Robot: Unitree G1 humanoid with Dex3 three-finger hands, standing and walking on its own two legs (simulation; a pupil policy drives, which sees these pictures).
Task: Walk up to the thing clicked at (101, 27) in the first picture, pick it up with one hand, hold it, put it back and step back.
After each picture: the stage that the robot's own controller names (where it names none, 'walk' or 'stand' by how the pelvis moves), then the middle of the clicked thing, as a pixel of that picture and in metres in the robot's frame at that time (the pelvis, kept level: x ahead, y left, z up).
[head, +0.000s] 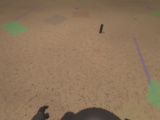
stand; (101, 28) +2.25 -0.33 -0.65
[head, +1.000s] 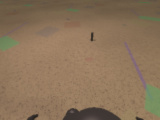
walk; (92, 36) +2.14 +0.10 -0.64
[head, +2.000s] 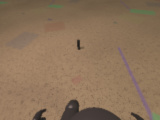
walk; (78, 44) +1.48 +0.32 -0.65
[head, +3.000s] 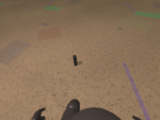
walk; (75, 60) +0.98 +0.29 -0.65
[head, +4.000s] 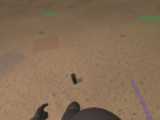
walk; (74, 79) +0.63 +0.25 -0.65
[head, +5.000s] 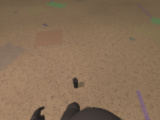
stand; (75, 83) +0.50 +0.18 -0.64
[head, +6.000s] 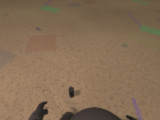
stand; (71, 92) +0.41 +0.16 -0.65
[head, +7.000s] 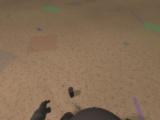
stand; (71, 92) +0.40 +0.18 -0.65
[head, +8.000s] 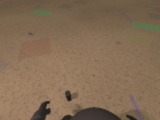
stand; (68, 96) +0.37 +0.21 -0.65
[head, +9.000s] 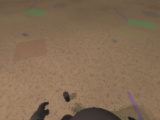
stand; (66, 97) +0.35 +0.23 -0.65
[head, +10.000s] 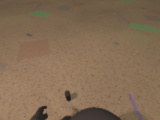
stand; (68, 96) +0.38 +0.21 -0.66
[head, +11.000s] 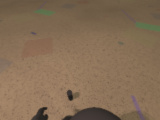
stand; (70, 95) +0.38 +0.20 -0.66
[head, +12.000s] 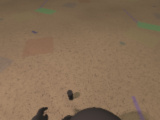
stand; (70, 95) +0.37 +0.19 -0.66
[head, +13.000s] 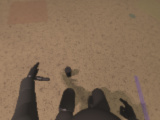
go down; (68, 72) +0.45 +0.16 -0.49
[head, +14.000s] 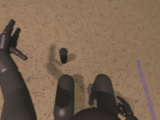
go down; (63, 56) +0.50 +0.16 -0.29
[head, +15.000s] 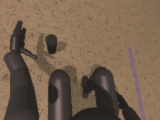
close in; (51, 46) +0.50 +0.19 -0.22
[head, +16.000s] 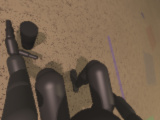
close; (28, 38) +0.50 +0.22 -0.18
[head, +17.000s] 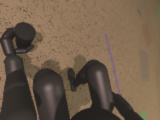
lift; (24, 39) +0.48 +0.22 -0.18
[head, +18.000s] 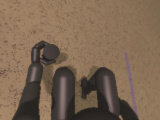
lift; (49, 54) +0.39 +0.23 -0.11
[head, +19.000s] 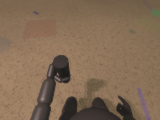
lift; (63, 71) +0.31 +0.16 +0.06
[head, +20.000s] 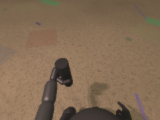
hold; (65, 74) +0.30 +0.15 +0.04
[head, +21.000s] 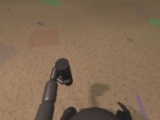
hold; (65, 74) +0.30 +0.15 +0.04
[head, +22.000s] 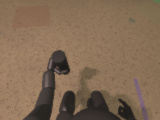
crouch; (62, 64) +0.37 +0.16 -0.01
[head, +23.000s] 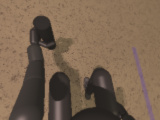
lower; (47, 37) +0.52 +0.19 -0.05
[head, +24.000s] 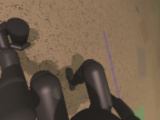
lower; (19, 37) +0.49 +0.22 -0.19
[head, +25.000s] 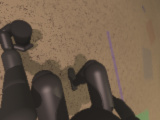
lower; (22, 38) +0.48 +0.22 -0.19
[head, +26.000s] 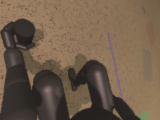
lower; (25, 37) +0.49 +0.21 -0.18
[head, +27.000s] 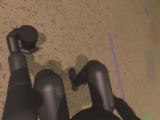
lower; (28, 42) +0.47 +0.21 -0.19
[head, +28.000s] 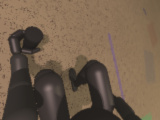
open; (30, 42) +0.47 +0.19 -0.19
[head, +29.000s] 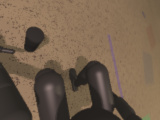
rise; (32, 42) +0.47 +0.20 -0.19
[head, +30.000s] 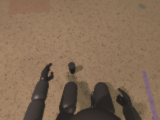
walk; (72, 68) +0.45 +0.13 -0.41
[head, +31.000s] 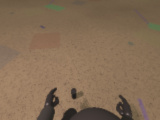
stand; (73, 94) +0.38 +0.13 -0.60
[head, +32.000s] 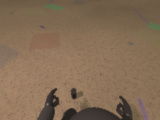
stand; (73, 94) +0.38 +0.13 -0.60
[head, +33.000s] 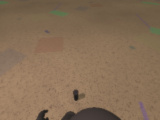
stand; (75, 95) +0.40 +0.13 -0.64
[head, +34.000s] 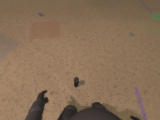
walk; (76, 82) +0.45 +0.09 -0.63
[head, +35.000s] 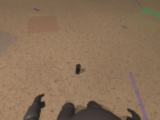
walk; (77, 69) +0.64 +0.09 -0.64
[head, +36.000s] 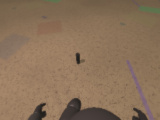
walk; (78, 58) +0.93 +0.23 -0.63
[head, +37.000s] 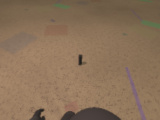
stand; (80, 60) +1.03 +0.13 -0.65
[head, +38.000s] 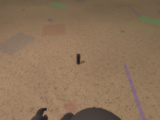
stand; (78, 59) +1.03 +0.17 -0.66
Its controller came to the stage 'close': yes
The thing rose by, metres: 0.69
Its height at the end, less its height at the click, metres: +0.00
